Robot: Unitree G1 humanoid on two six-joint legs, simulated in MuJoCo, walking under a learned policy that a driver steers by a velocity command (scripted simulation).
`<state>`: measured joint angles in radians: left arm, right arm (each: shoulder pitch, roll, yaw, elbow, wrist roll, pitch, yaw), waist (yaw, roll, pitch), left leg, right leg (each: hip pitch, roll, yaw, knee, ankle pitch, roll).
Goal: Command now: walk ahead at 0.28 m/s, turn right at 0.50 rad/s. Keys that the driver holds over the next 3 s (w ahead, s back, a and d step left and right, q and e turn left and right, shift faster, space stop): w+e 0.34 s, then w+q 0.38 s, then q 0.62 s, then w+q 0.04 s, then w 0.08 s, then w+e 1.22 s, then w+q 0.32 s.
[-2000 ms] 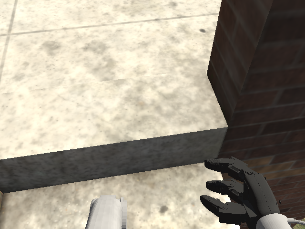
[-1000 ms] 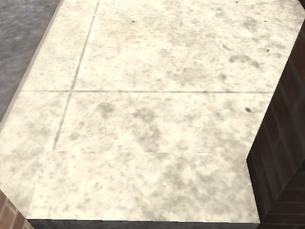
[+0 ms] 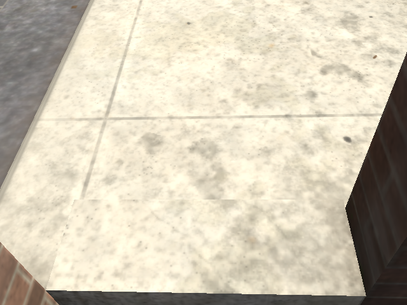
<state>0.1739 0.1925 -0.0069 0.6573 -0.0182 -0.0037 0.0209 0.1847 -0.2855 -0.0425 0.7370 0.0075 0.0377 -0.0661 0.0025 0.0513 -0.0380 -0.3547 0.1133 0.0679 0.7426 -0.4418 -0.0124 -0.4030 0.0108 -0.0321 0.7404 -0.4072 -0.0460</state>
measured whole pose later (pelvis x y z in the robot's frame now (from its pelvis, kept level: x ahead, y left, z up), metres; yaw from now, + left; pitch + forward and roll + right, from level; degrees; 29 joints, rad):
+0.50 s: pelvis +0.13 -0.01 +0.13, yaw -12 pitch +0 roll +3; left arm 0.17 0.30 0.06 0.78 -0.01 -0.05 -0.03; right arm 0.16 -0.21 -0.03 0.62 -0.03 0.07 -0.09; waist -0.04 0.00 -0.01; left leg -0.67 -0.03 0.05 1.12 -0.45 0.06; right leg -0.48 0.14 0.21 1.53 -0.36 -0.01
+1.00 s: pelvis +0.15 -0.04 +0.15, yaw +2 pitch -1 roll +1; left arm 0.05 0.11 -0.07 0.46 -0.01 -0.07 -0.04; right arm 0.52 -0.20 0.00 0.77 -0.02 0.05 -0.03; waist -0.06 -0.03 -0.05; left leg -0.38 -0.16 -0.02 1.00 -0.72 0.12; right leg -0.89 0.01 0.08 1.87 -0.41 0.07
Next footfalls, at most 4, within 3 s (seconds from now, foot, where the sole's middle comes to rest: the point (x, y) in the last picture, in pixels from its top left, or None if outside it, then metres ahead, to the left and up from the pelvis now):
0.38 left None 0.27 0.09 -0.55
0.70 right None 0.09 -0.15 -0.56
0.86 left None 0.15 0.03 -0.55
1.16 right None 0.25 -0.19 -0.55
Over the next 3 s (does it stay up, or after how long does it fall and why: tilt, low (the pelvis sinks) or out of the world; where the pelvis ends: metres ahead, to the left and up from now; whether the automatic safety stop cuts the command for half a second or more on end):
stays up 0.79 0.06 0.40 its command is cut before an obstacle after 0.2 s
